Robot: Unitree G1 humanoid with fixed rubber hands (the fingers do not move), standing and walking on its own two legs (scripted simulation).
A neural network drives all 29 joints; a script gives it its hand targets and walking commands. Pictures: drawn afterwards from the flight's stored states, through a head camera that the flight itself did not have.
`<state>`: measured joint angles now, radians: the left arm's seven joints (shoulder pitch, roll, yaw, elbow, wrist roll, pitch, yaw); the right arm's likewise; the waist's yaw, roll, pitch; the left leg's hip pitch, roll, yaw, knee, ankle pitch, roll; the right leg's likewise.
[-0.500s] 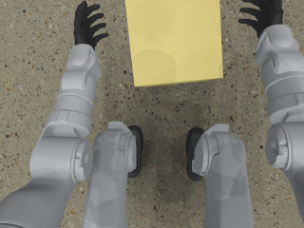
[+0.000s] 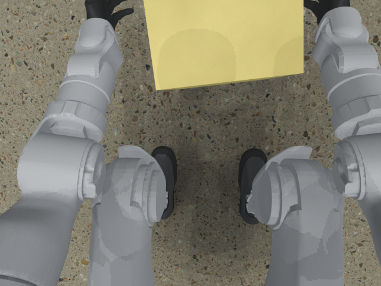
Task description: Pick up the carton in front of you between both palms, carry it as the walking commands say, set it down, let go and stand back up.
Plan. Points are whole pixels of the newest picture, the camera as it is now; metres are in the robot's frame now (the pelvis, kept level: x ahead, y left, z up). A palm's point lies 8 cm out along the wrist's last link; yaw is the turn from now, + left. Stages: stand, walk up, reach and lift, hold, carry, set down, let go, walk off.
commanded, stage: reach and lift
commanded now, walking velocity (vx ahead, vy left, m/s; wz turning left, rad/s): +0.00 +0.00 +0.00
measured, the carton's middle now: (218, 28) +0.52 -0.03 -0.24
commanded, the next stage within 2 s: none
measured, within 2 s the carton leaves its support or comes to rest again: leaves its support in 0.60 s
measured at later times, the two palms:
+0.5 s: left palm (120, 17) +0.53 +0.13 -0.16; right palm (319, 0) +0.53 -0.18 -0.17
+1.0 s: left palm out of the picture +0.50 +0.11 +0.01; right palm out of the picture +0.48 -0.19 +0.01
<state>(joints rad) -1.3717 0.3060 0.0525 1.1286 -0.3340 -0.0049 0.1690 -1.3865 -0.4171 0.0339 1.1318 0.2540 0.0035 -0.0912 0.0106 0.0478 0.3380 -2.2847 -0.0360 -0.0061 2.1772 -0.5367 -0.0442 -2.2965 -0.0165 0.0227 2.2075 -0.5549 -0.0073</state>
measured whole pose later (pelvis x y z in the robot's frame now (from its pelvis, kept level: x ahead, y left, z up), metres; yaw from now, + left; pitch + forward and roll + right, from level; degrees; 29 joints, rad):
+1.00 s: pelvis +0.00 +0.01 +0.07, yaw -4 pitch +40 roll +2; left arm -1.06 -0.01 0.51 0.79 0.13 0.29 0.13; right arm -1.13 -0.11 -0.35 0.89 -0.15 0.32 -0.05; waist 0.00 0.02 -0.10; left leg -2.12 -0.08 -0.03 1.97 -0.54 -0.05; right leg -2.15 0.05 0.05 1.96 -0.50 0.03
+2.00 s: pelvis +0.08 +0.01 +0.34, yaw -6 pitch +20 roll +0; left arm -0.44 -0.14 0.36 0.57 0.19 0.33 0.06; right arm -0.43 0.11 -0.32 0.57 -0.20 0.35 -0.03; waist 0.00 0.02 -0.19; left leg -0.94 -0.05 -0.07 1.01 -0.42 -0.01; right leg -0.96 0.04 0.06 1.01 -0.40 0.01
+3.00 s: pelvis +0.10 +0.01 +0.41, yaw -6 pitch -5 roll +0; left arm -0.33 -0.17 0.30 0.36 0.30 0.62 -0.01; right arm -0.30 0.16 -0.27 0.33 -0.30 0.64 0.02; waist -0.01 0.01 0.03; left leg -0.12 -0.02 -0.08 0.42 -0.22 0.00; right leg -0.14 0.02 0.06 0.41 -0.19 0.01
